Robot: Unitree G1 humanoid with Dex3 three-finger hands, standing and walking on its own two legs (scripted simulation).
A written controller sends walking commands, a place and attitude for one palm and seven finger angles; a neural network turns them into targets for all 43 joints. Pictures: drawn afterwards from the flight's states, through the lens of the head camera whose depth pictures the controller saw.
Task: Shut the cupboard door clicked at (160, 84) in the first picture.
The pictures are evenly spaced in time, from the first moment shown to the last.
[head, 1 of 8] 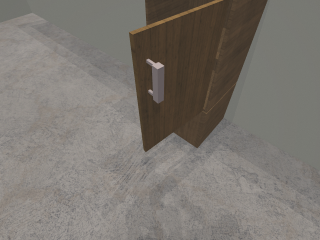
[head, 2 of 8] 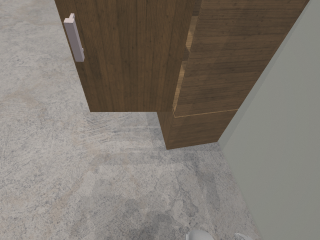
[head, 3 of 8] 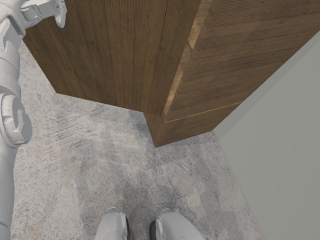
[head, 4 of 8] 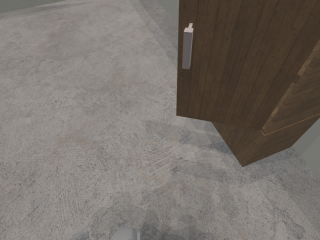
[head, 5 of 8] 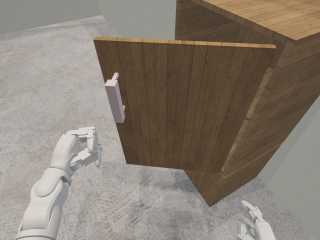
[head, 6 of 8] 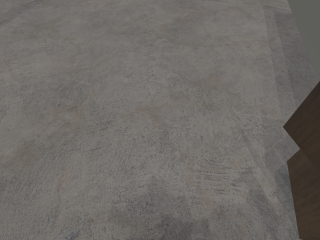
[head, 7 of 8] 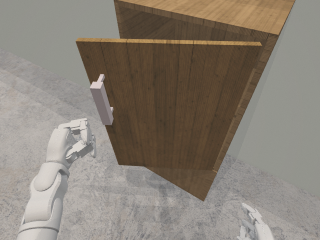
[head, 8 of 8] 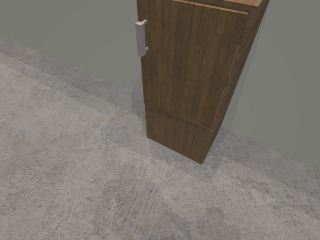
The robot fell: no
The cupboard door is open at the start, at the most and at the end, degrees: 82 82 2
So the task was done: yes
